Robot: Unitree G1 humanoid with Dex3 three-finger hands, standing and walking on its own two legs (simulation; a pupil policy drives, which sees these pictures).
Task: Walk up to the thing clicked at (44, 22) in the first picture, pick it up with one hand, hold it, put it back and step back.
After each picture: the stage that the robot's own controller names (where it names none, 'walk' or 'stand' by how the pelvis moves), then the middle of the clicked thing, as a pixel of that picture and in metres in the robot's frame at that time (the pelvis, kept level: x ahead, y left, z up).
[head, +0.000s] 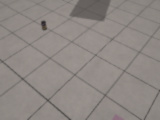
stand; (43, 25) +1.81 +0.45 -0.72
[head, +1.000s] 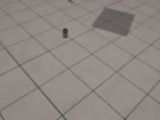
walk; (65, 33) +1.71 +0.13 -0.69
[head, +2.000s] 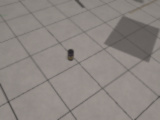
walk; (70, 55) +1.15 +0.04 -0.71
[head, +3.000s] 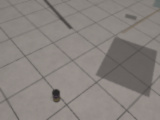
walk; (56, 95) +0.72 +0.15 -0.71
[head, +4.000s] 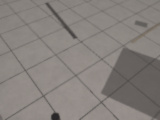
walk; (55, 119) +0.52 +0.17 -0.71
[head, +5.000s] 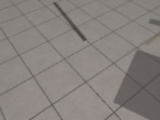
stand; out of the picture +0.40 +0.15 -0.70
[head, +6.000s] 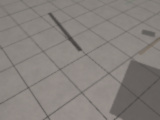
stand; out of the picture +0.36 +0.15 -0.72
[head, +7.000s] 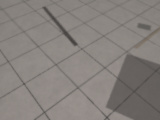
stand; out of the picture +0.36 +0.16 -0.72
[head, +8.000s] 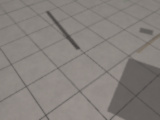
stand; out of the picture +0.36 +0.16 -0.73
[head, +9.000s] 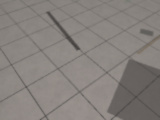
stand; out of the picture +0.36 +0.16 -0.73
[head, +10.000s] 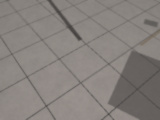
go down; out of the picture +0.36 +0.15 -0.72
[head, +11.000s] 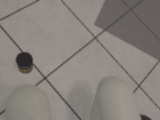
go down; (25, 63) +0.46 +0.17 -0.29
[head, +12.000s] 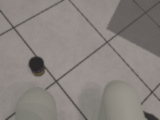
close in; (37, 67) +0.46 +0.15 -0.30
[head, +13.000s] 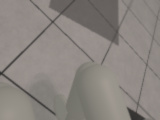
close in; out of the picture +0.46 +0.19 -0.23
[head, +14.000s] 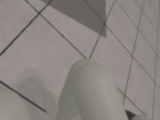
close; out of the picture +0.45 +0.21 -0.23
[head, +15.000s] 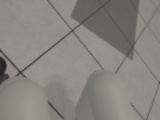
lift; out of the picture +0.37 +0.21 -0.19
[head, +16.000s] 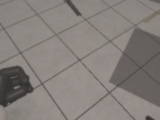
lift; out of the picture +0.28 +0.19 -0.57
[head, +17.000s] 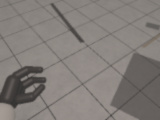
hold; out of the picture +0.25 +0.19 -0.68
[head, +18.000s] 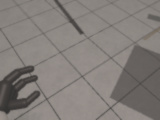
stand; out of the picture +0.26 +0.19 -0.65
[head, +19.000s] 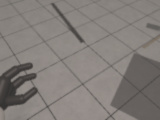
stand; out of the picture +0.25 +0.19 -0.68
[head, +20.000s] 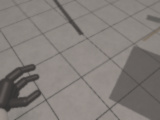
stand; out of the picture +0.25 +0.19 -0.66
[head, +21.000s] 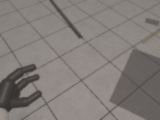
stand; out of the picture +0.25 +0.19 -0.67
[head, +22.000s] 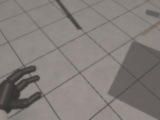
stand; out of the picture +0.25 +0.19 -0.65
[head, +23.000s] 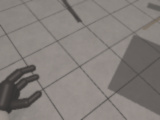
stand; out of the picture +0.26 +0.19 -0.64
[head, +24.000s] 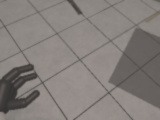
stand; out of the picture +0.27 +0.19 -0.60
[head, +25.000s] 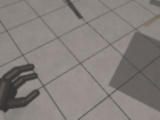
stand; out of the picture +0.27 +0.19 -0.62
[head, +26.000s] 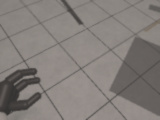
stand; out of the picture +0.25 +0.19 -0.63
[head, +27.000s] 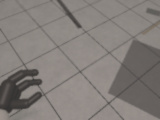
stand; out of the picture +0.25 +0.19 -0.65
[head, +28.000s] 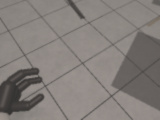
stand; out of the picture +0.26 +0.18 -0.60
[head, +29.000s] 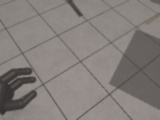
hold; out of the picture +0.27 +0.19 -0.60
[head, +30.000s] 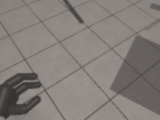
hold; out of the picture +0.26 +0.19 -0.63
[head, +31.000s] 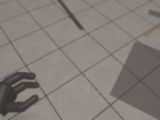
hold; out of the picture +0.25 +0.19 -0.65
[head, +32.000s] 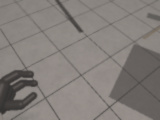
close; out of the picture +0.25 +0.19 -0.65
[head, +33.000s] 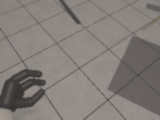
hold; out of the picture +0.25 +0.19 -0.64
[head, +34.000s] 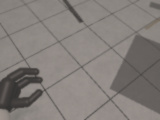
close; out of the picture +0.25 +0.19 -0.63
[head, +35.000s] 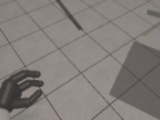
close; out of the picture +0.25 +0.19 -0.65
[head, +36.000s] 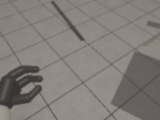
close; out of the picture +0.25 +0.19 -0.67
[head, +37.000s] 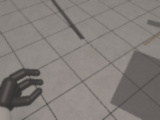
close; out of the picture +0.24 +0.19 -0.67
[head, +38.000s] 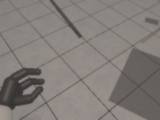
close; out of the picture +0.25 +0.20 -0.67
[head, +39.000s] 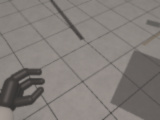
close; out of the picture +0.25 +0.19 -0.67
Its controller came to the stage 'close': yes
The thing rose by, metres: 0.25
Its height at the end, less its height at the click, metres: +0.00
